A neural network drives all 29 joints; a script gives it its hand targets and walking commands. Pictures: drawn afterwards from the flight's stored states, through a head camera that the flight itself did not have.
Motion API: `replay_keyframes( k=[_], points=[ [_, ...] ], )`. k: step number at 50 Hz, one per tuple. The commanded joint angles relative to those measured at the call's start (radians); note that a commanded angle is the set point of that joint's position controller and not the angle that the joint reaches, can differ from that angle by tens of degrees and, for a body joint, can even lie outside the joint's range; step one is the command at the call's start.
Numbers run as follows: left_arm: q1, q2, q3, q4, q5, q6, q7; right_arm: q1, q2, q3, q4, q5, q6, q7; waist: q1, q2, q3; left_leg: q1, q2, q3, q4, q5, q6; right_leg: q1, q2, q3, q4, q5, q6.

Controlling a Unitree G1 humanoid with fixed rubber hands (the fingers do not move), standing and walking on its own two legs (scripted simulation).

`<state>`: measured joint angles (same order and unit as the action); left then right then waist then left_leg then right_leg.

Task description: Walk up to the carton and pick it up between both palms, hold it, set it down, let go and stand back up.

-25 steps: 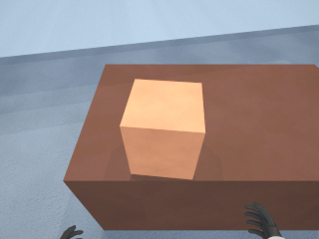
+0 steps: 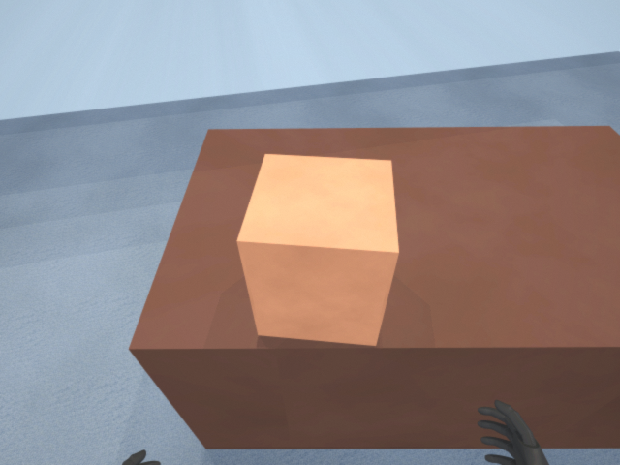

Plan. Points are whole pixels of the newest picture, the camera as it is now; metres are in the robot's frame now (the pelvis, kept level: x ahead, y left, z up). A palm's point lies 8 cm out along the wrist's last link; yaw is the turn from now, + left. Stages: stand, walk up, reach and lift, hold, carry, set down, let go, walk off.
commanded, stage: stand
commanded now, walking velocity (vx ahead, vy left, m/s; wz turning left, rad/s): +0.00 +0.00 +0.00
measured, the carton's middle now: (321, 251) +0.45 +0.01 -0.01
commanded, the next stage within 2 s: none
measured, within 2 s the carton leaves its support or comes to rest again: neither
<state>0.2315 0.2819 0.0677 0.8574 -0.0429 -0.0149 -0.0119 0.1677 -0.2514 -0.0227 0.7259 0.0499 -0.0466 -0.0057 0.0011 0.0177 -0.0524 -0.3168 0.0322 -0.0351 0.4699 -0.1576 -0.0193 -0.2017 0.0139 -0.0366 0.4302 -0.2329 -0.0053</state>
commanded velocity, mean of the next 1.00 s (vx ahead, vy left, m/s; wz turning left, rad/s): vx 0.00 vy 0.00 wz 0.00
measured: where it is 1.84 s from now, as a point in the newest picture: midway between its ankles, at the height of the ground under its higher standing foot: outside the picture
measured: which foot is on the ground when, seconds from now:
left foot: down 0.00-1.00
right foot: down 0.00-1.00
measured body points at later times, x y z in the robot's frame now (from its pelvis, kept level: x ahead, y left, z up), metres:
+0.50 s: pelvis +0.00 +0.00 +0.00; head -0.02 +0.00 +0.45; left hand +0.09 +0.28 -0.12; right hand +0.15 -0.26 -0.09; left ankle +0.06 +0.13 -0.74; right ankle +0.00 -0.12 -0.74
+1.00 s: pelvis -0.01 +0.00 +0.00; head -0.03 +0.00 +0.45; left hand +0.08 +0.28 -0.12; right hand +0.15 -0.26 -0.10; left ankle +0.06 +0.13 -0.74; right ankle +0.00 -0.12 -0.74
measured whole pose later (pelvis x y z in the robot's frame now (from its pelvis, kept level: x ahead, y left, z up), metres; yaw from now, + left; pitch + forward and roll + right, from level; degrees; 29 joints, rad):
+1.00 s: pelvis -0.01 +0.00 +0.00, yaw +0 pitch +0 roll -2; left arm 0.23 0.28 0.07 0.91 -0.04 -0.02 -0.01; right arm 0.17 -0.26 -0.02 0.77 0.05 -0.05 -0.01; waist 0.00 0.03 -0.05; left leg -0.32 0.03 -0.04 0.47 -0.15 -0.02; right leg -0.20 0.01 -0.04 0.43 -0.22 -0.01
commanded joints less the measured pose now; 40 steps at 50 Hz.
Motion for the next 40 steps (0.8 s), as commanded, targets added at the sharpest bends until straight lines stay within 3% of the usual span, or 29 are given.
replay_keyframes(
  k=[1,40],
  points=[
    [-0.009,0.234,0.031,-0.007,0.080,-0.053,0.000,-0.016,-0.271,-0.071,0.034,-0.099,-0.019,-0.009,0.006,0.106,-0.085,0.145,0.101,-0.098,-0.090,0.050,0.056,0.048,-0.122,0.114,-0.055,0.049,-0.034],
    [-0.013,0.237,0.032,0.043,0.075,-0.048,0.000,-0.018,-0.272,-0.068,0.076,-0.096,-0.019,-0.009,0.004,0.119,-0.066,0.133,0.106,-0.110,-0.127,0.012,0.047,0.048,-0.116,0.112,-0.057,0.035,-0.035]
  ],
)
